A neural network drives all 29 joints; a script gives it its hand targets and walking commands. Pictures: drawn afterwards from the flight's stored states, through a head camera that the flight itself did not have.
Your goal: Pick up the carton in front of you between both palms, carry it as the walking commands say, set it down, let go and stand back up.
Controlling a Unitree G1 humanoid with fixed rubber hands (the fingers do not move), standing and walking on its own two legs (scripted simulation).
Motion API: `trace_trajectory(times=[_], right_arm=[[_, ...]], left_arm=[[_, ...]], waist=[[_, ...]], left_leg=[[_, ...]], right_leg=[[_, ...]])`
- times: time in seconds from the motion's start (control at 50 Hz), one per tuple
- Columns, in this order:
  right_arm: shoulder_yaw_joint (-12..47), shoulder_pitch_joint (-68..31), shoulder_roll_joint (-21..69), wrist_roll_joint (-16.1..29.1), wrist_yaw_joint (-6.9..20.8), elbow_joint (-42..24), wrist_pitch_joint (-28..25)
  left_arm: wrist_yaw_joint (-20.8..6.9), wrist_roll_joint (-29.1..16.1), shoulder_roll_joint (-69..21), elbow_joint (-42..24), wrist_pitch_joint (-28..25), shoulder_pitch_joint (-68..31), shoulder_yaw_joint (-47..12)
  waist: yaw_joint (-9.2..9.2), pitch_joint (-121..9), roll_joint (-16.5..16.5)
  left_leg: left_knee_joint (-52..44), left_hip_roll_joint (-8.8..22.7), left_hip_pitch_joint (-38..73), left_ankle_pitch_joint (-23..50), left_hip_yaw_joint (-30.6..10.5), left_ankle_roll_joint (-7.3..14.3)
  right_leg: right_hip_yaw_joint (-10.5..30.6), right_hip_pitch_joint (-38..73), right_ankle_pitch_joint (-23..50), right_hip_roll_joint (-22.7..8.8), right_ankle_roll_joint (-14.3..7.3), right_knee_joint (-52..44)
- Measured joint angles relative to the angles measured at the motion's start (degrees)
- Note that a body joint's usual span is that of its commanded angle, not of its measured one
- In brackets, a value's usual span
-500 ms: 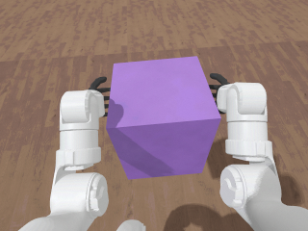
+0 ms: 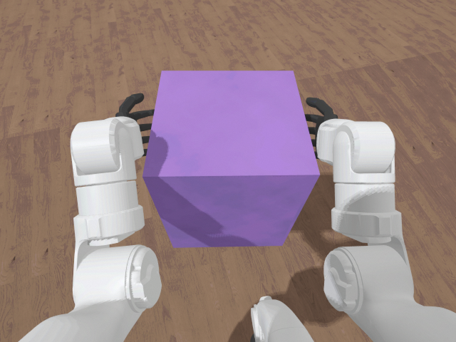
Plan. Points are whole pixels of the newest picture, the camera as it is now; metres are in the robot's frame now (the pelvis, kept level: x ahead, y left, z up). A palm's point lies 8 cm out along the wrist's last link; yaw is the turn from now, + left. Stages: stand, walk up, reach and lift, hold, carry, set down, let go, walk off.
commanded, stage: carry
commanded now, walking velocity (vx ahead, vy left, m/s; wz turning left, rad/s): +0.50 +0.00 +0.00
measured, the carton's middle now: (228, 167) +0.39 -0.03 +0.08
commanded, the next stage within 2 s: none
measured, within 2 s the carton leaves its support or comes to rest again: neither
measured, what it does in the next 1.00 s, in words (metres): climbs: right foot, then left foot 0.04 m higher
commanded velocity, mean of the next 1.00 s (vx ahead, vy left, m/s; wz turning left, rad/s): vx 0.50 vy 0.00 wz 0.00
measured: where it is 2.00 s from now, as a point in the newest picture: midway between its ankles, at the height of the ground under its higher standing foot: (201, 114)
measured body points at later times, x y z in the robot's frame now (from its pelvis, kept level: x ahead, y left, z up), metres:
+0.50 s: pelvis +0.33 -0.02 +0.03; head +0.34 -0.02 +0.48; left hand +0.71 +0.16 +0.21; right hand +0.73 -0.14 +0.21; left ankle +0.47 +0.08 -0.66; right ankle +0.21 -0.11 -0.70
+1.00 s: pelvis +0.64 -0.04 +0.08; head +0.66 -0.04 +0.53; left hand +1.03 +0.13 +0.25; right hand +1.04 -0.17 +0.25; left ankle +0.52 +0.07 -0.55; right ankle +0.72 -0.12 -0.63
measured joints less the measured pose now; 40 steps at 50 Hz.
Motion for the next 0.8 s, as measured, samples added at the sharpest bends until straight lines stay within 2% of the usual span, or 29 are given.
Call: trace_trajectory(times=[0.06,0.1,0.12,0.14,0.2,0.24,0.3,0.38,0.44,0.5,0.52,0.54,0.6,0.64,0.68,0.72,0.8], right_arm=[[-0.7,-1.6,0.0,-0.1,0.0,0.5,-0.1],[-1.2,-2.4,-0.5,-0.2,0.1,2.0,0.0],[-1.3,-2.8,-1.1,-0.3,0.4,2.8,0.1],[-1.7,-2.7,-1.8,-0.3,0.8,3.8,-0.2],[-2.4,-2.0,-2.3,-1.1,1.8,6.7,-0.3],[-2.6,-1.7,-1.8,-1.9,2.1,7.2,0.2],[-2.9,-1.6,-1.0,-2.9,2.1,5.2,1.0],[-3.7,-2.1,-0.4,-3.6,2.1,1.5,1.4],[-4.2,-2.5,-0.3,-3.8,2.2,0.8,1.5],[-4.2,-3.1,-0.2,-4.1,2.2,3.0,1.0],[-3.8,-3.4,0.1,-4.3,2.2,4.4,0.4],[-3.0,-3.4,0.6,-4.7,2.2,5.8,-0.3],[-0.8,-0.9,1.3,-4.7,2.1,6.8,-1.0],[0.4,1.2,1.0,-3.4,1.5,5.4,-0.7],[0.8,2.3,0.5,-1.8,1.1,3.8,-0.6],[0.7,2.3,0.1,-0.7,0.6,2.3,-0.7],[0.1,0.7,-0.1,0.1,0.2,0.3,-1.1]], left_arm=[[0.0,0.3,-0.1,-0.9,0.1,-0.4,0.4],[-0.1,0.5,-0.1,0.8,-0.1,-1.2,0.3],[-0.1,0.7,-0.3,2.4,-0.7,-1.7,0.0],[-0.1,1.1,-0.6,4.0,-1.4,-2.0,-0.6],[0.1,1.3,-1.2,6.5,-2.1,-0.4,-2.4],[0.1,-0.8,-0.8,5.8,-1.5,1.5,-3.4],[0.9,-3.1,-0.1,3.5,-1.0,2.9,-4.2],[1.7,-4.4,0.0,1.3,-1.3,1.9,-3.6],[1.7,-4.3,0.0,1.8,-1.6,0.4,-3.0],[1.4,-3.8,0.5,4.1,-1.6,-0.5,-2.6],[1.0,-3.6,1.1,4.8,-1.6,-0.6,-2.4],[0.5,-3.4,1.6,5.4,-1.8,-0.1,-2.0],[-0.5,-2.6,1.8,6.7,-1.9,1.5,-1.3],[-0.6,-1.6,1.1,6.3,-1.4,1.8,-1.2],[-0.6,-0.9,0.4,4.8,-0.9,1.9,-1.1],[-0.6,-0.3,-0.1,2.7,-0.6,1.9,-0.9],[-0.6,0.2,-0.7,-1.5,-0.3,1.7,-0.4]], waist=[[0.67,-1.4,0.7],[1.93,-2.6,1.7],[2.85,-2.9,2.6],[4.05,-3.2,2.9],[8.01,-3.4,1.3],[10.0,-2.9,0.6],[11.92,-1.8,0.1],[12.9,-1.4,0.1],[12.6,-2.3,-0.2],[10.94,-3.6,-1.5],[9.77,-3.6,-2.3],[8.46,-3.4,-2.6],[4.31,-2.6,-1.1],[2.31,-1.6,-0.7],[1.03,-0.5,-0.4],[0.29,0.1,-0.2],[0.13,-0.2,0.1]], left_leg=[[-1.8,0.9,4.3,-2.8,-0.3,-1.3],[0.1,2.5,6.7,-6.2,-0.8,-2.4],[3.9,3.8,6.7,-8.2,-1.2,-2.6],[10.6,4.7,5.0,-7.2,-2.1,-2.8],[35.9,1.8,-4.9,-4.1,-6.2,-3.0],[44.7,0.8,-11.5,-1.4,-6.1,-2.6],[45.8,0.9,-19.5,0.8,-5.3,-2.0],[38.0,2.1,-26.3,2.1,-3.9,-2.2],[25.6,2.7,-26.6,3.8,-2.3,-2.2],[12.7,0.6,-21.3,5.3,1.5,-0.8],[11.2,-0.6,-19.3,8.4,2.4,0.1],[12.6,-1.0,-18.2,7.8,3.0,0.8],[12.2,-1.2,-14.0,2.9,2.2,1.6],[8.8,-1.1,-10.5,2.8,1.4,0.9],[5.5,-0.9,-7.1,2.5,0.9,0.9],[3.0,-0.5,-4.1,1.7,0.5,0.8],[-0.9,0.1,1.7,-0.7,0.1,-0.2]], right_leg=[[-1.9,1.5,2.9,-0.3,0.0,-14.9],[-5.1,6.0,5.9,0.8,-0.7,-23.9],[-6.2,8.0,8.7,1.7,-0.6,-25.1],[-6.9,8.8,7.8,2.1,-0.5,-23.4],[-6.2,12.7,2.8,2.5,-0.6,-23.5],[-5.5,16.2,2.5,2.5,-0.2,-26.8],[-4.9,21.2,1.7,2.2,-0.4,-31.2],[-4.4,27.2,-0.3,1.9,0.0,-35.6],[-4.0,31.8,-2.6,1.3,1.1,-38.1],[-3.7,35.5,-6.9,-0.7,2.4,-36.5],[-3.7,35.4,-8.6,-2.2,2.5,-32.1],[-3.0,33.2,-6.7,-3.1,2.6,-24.3],[2.2,21.6,-3.8,0.2,1.7,4.5],[2.4,14.1,-2.2,1.4,0.8,13.7],[2.0,8.1,-1.0,1.4,0.2,14.4],[1.3,3.4,-0.8,0.9,-0.1,11.2],[-0.4,-0.7,1.7,-0.7,0.1,-4.0]])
